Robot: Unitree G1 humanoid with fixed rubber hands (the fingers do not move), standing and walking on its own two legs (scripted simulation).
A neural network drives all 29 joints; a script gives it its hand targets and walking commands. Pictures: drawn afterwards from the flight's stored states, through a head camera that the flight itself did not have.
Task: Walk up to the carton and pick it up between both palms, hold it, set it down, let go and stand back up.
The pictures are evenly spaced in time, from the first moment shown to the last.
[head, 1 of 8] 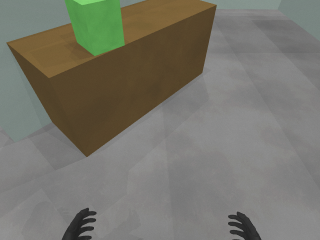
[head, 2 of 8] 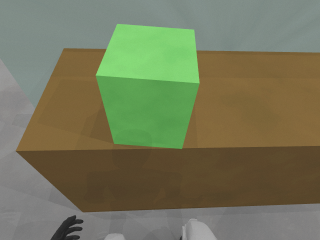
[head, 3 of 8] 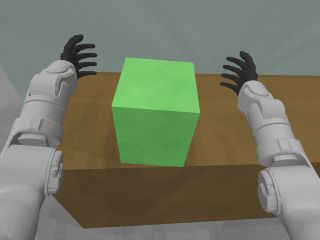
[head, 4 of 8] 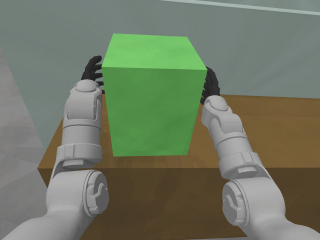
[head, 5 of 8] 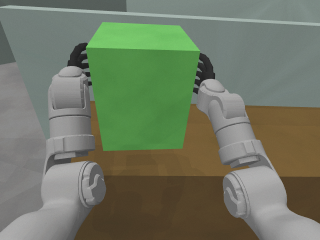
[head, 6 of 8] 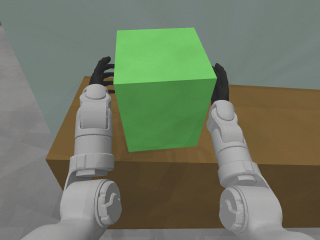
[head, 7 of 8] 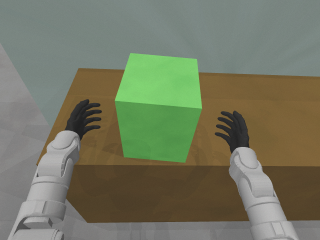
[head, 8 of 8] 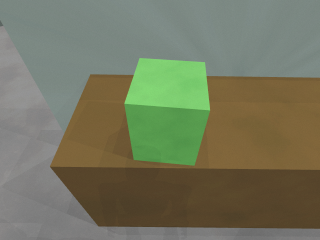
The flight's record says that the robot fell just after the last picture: no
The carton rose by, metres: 0.22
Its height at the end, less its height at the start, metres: +0.00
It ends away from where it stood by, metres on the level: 0.01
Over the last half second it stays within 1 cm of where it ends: yes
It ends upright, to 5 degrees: yes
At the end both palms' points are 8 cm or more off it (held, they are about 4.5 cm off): yes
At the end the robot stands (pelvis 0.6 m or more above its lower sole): yes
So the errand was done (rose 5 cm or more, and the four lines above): yes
